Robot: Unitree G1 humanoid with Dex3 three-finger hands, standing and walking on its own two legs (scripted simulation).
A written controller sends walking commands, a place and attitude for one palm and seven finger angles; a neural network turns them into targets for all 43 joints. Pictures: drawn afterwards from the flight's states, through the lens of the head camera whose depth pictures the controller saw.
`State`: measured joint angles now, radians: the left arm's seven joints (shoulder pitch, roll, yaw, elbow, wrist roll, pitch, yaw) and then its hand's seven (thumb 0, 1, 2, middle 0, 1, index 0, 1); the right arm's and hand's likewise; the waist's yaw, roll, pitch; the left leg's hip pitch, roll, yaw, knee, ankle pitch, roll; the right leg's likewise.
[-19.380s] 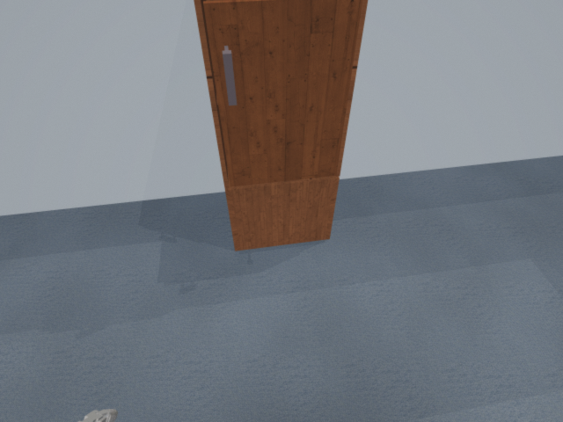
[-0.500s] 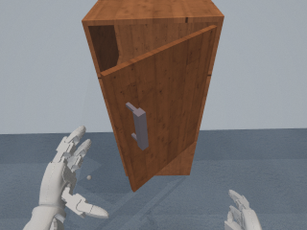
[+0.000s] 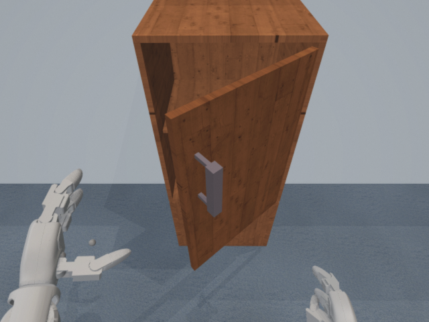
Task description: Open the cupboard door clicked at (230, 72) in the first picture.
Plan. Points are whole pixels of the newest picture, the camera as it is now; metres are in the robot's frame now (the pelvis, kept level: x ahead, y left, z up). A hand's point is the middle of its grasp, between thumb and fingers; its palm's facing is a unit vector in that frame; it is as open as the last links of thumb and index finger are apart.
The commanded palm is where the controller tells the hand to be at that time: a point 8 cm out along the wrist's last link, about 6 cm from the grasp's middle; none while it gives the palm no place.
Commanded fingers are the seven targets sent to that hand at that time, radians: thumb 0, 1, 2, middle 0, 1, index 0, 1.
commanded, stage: draw the hand back to the body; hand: left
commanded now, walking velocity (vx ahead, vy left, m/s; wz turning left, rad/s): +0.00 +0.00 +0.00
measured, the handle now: (207, 185) +0.36 +0.06 +0.07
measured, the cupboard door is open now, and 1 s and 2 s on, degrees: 41 41 41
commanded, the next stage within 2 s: step back with the hand held close in 0.74 s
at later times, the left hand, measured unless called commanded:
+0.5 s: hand (57, 214) +0.21 +0.26 +0.16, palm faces +0.47 -0.78 -0.41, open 7.9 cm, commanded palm +0.16 +0.29 +0.17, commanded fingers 0.00 0.90 0.90 -0.20 -0.30 -0.20 -0.30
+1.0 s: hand (67, 215) +0.21 +0.24 +0.17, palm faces +0.41 -0.79 -0.46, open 7.4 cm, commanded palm +0.15 +0.27 +0.18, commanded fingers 0.00 0.90 0.90 -0.20 -0.30 -0.20 -0.30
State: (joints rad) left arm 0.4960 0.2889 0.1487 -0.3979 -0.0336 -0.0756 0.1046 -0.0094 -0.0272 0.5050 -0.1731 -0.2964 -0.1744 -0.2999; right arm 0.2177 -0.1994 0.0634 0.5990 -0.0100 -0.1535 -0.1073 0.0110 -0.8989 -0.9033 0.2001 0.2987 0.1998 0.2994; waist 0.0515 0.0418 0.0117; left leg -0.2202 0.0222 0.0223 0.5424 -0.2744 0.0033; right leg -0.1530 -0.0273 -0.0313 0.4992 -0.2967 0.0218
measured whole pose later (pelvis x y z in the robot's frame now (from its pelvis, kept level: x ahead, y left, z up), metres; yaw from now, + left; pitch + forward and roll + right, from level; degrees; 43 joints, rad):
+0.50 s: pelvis +0.02 -0.01 +0.01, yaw +0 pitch -3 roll +0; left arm 0.46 0.33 0.35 -0.37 -0.05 -0.09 0.12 0.01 0.79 0.86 -0.20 -0.30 -0.21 -0.30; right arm 0.18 -0.23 0.01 0.65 -0.01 -0.11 -0.08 0.01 -0.90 -0.90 0.20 0.30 0.20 0.30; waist 0.07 0.06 0.02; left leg -0.11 0.03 0.03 0.41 -0.24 -0.01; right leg -0.05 -0.01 -0.03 0.37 -0.26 0.01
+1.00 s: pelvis +0.01 -0.02 +0.01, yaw +0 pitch -2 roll -1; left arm 0.48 0.35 0.37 -0.39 -0.05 -0.14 0.10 0.01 0.89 0.90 -0.21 -0.30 -0.21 -0.30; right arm 0.16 -0.24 0.00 0.61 0.00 -0.06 -0.08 0.01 -0.90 -0.90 0.20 0.30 0.20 0.30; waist 0.04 0.08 0.02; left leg -0.18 0.07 0.01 0.44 -0.23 -0.03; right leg -0.10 0.02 -0.04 0.37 -0.23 -0.01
